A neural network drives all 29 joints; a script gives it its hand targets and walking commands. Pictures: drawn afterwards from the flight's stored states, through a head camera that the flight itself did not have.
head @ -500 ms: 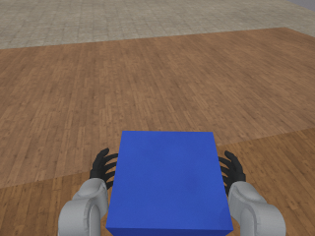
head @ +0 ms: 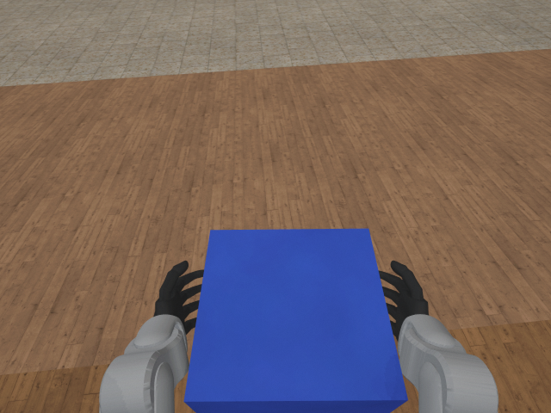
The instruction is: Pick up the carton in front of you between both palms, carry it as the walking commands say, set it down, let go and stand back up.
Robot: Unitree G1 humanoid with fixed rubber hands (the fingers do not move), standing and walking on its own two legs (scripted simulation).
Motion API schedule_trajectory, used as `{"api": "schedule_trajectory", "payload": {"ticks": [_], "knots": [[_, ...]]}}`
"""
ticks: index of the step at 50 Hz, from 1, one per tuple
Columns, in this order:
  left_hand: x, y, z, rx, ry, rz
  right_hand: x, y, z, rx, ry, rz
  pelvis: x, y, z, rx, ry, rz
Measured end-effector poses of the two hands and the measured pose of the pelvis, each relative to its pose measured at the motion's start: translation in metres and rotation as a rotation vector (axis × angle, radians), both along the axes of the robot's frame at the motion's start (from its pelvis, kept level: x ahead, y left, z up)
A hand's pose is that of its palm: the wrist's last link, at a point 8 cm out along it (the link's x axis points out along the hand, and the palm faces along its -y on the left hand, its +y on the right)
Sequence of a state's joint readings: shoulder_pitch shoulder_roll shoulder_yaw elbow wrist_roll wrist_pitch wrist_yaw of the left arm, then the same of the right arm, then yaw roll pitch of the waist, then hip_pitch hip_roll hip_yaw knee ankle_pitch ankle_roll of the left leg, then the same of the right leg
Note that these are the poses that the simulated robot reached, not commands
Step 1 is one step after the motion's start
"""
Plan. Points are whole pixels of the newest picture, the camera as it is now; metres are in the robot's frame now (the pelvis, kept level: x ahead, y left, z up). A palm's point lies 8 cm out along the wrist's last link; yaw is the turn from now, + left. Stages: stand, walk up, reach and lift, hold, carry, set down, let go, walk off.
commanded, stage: carry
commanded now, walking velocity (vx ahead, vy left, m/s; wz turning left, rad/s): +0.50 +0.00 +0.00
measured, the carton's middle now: (289, 338) +0.23 +0.01 +0.00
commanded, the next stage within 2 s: none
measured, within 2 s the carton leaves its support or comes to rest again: neither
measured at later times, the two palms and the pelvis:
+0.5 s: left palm (211, 128) +0.65 +0.18 +0.07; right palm (356, 135) +0.62 -0.12 +0.07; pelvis +0.33 +0.05 -0.01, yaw -3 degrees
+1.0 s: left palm (242, 68) +1.01 +0.16 +0.03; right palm (346, 67) +1.02 -0.15 +0.02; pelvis +0.68 +0.00 -0.03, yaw -1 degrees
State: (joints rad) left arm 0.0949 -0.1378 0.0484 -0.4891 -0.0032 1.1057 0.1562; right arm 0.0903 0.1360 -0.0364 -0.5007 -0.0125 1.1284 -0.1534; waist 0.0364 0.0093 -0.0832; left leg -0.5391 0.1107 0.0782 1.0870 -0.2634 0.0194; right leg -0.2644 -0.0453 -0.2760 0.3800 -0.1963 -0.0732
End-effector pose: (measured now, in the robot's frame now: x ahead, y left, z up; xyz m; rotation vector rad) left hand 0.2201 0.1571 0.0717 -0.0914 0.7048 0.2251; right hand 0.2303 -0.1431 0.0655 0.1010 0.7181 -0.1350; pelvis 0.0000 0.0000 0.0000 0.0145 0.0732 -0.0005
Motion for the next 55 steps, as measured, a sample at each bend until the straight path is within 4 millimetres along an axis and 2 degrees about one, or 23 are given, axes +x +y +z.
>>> {"api": "schedule_trajectory", "payload": {"ticks": [5, 9, 12, 16, 20, 26, 31, 35, 38, 42, 48, 51, 55], "knots": [[0.074, -0.003, 0.016, 0.003, -0.062, -0.024, 0.067, -0.003, 0.016, -0.002, -0.063, -0.022, 0.068, 0.003, 0.005, 0.008, 0.001, -0.011], [0.14, 0.0, 0.02, -0.003, -0.108, -0.058, 0.125, 0.0, 0.021, -0.011, -0.108, -0.049, 0.129, 0.011, -0.003, -0.004, -0.008, -0.02], [0.196, 0.008, 0.012, -0.017, -0.13, -0.071, 0.177, 0.008, 0.018, -0.035, -0.128, -0.066, 0.179, 0.021, -0.016, -0.018, -0.017, -0.032], [0.281, 0.021, -0.009, -0.028, -0.139, -0.082, 0.254, 0.017, 0.005, -0.075, -0.138, -0.1, 0.241, 0.037, -0.038, -0.009, -0.036, -0.045], [0.349, 0.024, -0.015, -0.04, -0.065, -0.09, 0.312, 0.022, -0.002, -0.048, -0.066, -0.128, 0.281, 0.047, -0.028, -0.018, -0.021, -0.054], [0.443, 0.024, -0.002, -0.062, -0.061, -0.061, 0.403, 0.022, 0.01, -0.012, -0.067, -0.164, 0.345, 0.053, -0.008, -0.03, 0.002, -0.048], [0.526, 0.029, 0.013, -0.037, -0.108, -0.02, 0.493, 0.022, 0.024, -0.018, -0.111, -0.151, 0.407, 0.048, -0.004, -0.028, 0.016, -0.035], [0.593, 0.025, 0.017, -0.024, -0.133, -0.002, 0.566, 0.017, 0.025, -0.022, -0.133, -0.142, 0.464, 0.038, -0.01, -0.014, 0.02, -0.025], [0.644, 0.017, 0.013, -0.014, -0.148, 0.006, 0.62, 0.008, 0.017, -0.012, -0.145, -0.14, 0.512, 0.028, -0.022, 0.002, 0.017, -0.018], [0.706, 0.006, -0.003, 0.009, -0.151, 0.025, 0.69, -0.003, -0.008, 0.008, -0.144, -0.116, 0.577, 0.014, -0.044, 0.004, -0.003, -0.015], [0.766, -0.001, -0.038, -0.046, -0.034, 0.046, 0.761, -0.006, -0.039, 0.04, -0.02, -0.106, 0.653, -0.001, -0.033, 0.015, 0.018, -0.014], [0.801, -0.002, -0.043, -0.062, -0.039, 0.052, 0.799, -0.006, -0.042, 0.046, -0.022, -0.108, 0.691, -0.005, -0.029, 0.02, 0.03, -0.018], [0.858, -0.002, -0.039, -0.06, -0.087, 0.039, 0.854, -0.008, -0.039, 0.033, -0.073, -0.12, 0.747, -0.003, -0.031, 0.012, 0.037, -0.027]]}}
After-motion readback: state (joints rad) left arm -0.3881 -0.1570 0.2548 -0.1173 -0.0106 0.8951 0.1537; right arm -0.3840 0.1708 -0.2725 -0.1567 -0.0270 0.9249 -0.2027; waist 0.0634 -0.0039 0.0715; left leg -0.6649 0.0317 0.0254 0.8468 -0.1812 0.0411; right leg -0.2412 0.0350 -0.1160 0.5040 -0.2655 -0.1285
